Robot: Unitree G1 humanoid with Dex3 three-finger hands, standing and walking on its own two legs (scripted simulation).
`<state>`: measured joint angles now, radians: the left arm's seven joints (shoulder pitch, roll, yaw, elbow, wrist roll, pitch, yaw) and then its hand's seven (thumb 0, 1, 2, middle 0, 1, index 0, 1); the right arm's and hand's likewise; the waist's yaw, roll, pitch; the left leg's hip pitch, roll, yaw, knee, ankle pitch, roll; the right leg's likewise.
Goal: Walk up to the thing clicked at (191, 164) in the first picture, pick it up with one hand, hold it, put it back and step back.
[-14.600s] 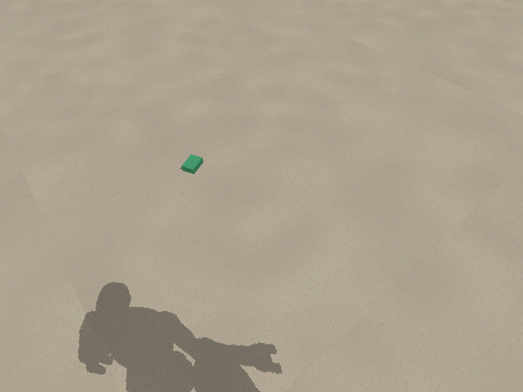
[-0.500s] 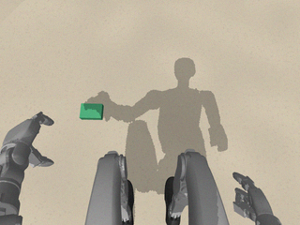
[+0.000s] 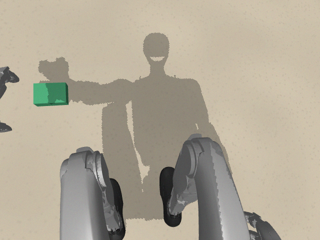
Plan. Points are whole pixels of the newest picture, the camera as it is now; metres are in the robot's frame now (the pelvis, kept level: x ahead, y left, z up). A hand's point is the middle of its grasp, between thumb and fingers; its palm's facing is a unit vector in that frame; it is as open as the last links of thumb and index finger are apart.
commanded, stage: rise first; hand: left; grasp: from above
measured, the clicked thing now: (51, 94) +0.53 +0.31 -0.37
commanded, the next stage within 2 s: none
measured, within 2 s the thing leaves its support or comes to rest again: neither
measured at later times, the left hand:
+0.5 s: hand (9, 97) +0.47 +0.37 -0.21, palm faces -0.47 -0.06 -0.88, open 12.0 cm
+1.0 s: hand (17, 94) +0.49 +0.36 -0.24, palm faces -0.48 -0.07 -0.87, open 12.2 cm
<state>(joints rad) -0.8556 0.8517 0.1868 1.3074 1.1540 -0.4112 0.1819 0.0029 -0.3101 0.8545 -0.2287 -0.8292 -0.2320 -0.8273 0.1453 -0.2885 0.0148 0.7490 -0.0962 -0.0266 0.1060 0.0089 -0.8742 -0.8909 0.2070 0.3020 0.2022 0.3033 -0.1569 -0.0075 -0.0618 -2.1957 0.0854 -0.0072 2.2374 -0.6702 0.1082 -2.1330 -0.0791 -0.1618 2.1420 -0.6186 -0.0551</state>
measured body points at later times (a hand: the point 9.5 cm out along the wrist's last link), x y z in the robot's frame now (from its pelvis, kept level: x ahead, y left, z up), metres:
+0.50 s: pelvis +0.01 +0.00 -0.05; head +0.28 +0.08 +0.30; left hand +0.49 +0.37 -0.16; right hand +0.07 -0.29 -0.15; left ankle +0.09 +0.10 -0.35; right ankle +0.11 -0.11 -0.35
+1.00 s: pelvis +0.01 +0.00 -0.06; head +0.30 +0.09 +0.27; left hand +0.51 +0.36 -0.19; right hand +0.05 -0.28 -0.15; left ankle +0.09 +0.10 -0.35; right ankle +0.11 -0.11 -0.35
